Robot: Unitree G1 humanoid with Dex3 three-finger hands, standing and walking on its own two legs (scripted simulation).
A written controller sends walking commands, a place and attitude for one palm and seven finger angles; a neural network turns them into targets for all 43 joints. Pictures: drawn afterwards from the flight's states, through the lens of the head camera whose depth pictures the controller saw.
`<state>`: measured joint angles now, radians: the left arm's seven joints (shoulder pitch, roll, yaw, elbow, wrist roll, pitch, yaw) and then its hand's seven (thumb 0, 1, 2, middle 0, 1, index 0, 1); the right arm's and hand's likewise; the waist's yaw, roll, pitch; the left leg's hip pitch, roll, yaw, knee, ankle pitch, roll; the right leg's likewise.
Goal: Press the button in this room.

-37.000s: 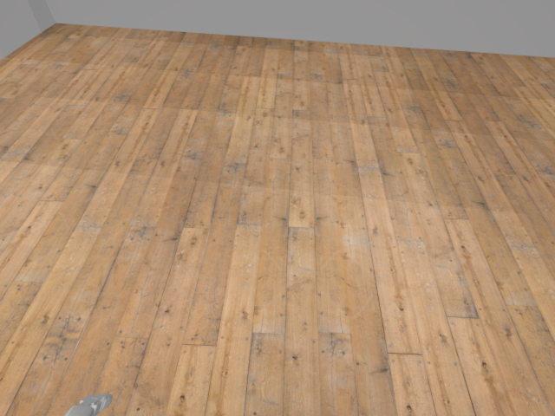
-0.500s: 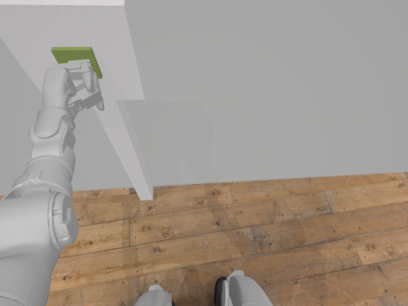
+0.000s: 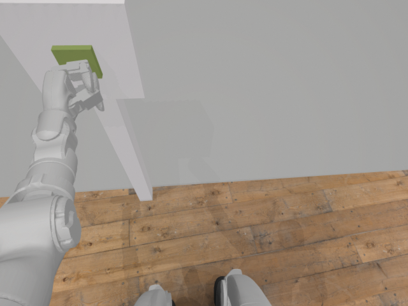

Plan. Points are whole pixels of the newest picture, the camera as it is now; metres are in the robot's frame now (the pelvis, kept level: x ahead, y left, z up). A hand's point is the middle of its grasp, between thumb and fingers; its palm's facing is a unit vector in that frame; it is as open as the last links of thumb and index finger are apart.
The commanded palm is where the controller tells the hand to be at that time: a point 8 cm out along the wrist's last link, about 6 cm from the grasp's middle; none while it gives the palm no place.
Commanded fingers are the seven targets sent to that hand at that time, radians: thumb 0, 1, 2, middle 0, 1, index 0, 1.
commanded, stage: pull the fist back off the button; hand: left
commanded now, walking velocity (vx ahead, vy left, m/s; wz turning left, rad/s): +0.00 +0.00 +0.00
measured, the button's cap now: (79, 59) +0.56 +0.20 +0.13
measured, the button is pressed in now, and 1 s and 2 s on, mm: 10 0 0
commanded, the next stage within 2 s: draw the hand back to the body in 0.72 s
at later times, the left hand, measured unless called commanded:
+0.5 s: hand (95, 117) +0.44 +0.16 +0.10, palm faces +0.01 -1.00 -0.01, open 3.1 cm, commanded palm +0.40 +0.21 +0.10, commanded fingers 0.00 0.90 0.90 -1.30 -1.50 -1.30 -1.50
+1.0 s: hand (89, 133) +0.39 +0.16 +0.12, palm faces +0.02 -1.00 -0.04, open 3.2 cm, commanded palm +0.35 +0.22 +0.12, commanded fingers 0.00 0.90 0.90 -1.30 -1.50 -1.30 -1.50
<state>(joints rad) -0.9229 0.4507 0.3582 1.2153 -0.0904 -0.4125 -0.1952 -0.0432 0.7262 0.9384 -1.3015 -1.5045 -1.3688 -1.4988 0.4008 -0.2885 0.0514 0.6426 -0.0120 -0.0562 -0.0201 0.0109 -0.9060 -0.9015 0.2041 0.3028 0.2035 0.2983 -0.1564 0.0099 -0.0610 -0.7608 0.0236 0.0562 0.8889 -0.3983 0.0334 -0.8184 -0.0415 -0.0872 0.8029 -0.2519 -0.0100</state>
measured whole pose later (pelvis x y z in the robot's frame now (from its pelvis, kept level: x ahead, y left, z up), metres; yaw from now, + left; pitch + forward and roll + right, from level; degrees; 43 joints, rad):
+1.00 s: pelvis +0.06 -0.01 +0.03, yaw +0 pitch +6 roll +0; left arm -0.17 0.23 0.19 0.37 -0.21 -0.25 -0.19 0.02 0.90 0.90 -1.30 -1.50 -1.30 -1.50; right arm 0.26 -0.25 0.03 0.59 0.03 -0.07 -0.04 0.01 -0.91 -0.90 0.20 0.30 0.20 0.30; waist -0.01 0.05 -0.06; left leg -0.37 0.02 0.05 0.66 -0.40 0.00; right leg -0.46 -0.03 -0.09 0.66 -0.30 -0.02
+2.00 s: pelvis +0.06 +0.01 +0.05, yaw +0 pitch -5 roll -1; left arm 0.52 0.32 0.26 -0.46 -0.04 -0.10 0.11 0.02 0.89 0.90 -1.31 -1.50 -1.31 -1.50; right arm 0.22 -0.21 0.03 0.62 -0.01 -0.12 -0.05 0.02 -0.90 -0.90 0.20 0.30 0.20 0.30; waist 0.07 0.08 0.02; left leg -0.03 0.00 0.06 0.42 -0.31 0.03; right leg -0.10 -0.03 -0.09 0.39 -0.20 0.01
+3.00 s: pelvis -0.01 +0.01 +0.04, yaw +0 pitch +0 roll +0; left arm 0.60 0.36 0.37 -0.58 -0.01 -0.21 0.13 0.02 0.89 0.90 -1.31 -1.50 -1.31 -1.50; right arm 0.20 -0.21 -0.01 0.54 -0.01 -0.05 -0.08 0.02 -0.91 -0.90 0.20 0.30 0.20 0.30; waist 0.02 0.00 0.02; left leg -0.31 -0.02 0.08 0.58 -0.27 0.06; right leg -0.39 -0.06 -0.06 0.53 -0.15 0.02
